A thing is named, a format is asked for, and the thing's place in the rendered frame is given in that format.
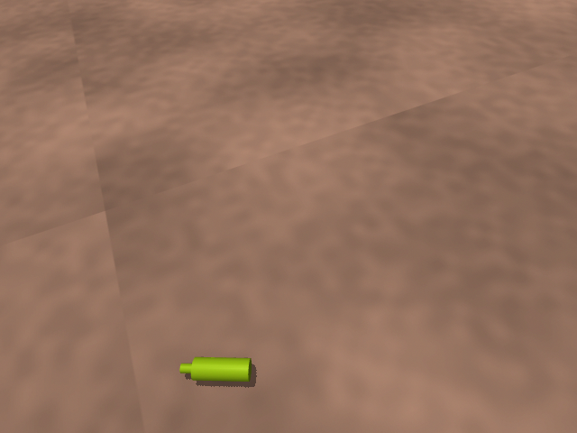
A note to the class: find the bottle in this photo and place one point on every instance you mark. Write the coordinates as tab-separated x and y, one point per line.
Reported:
219	369

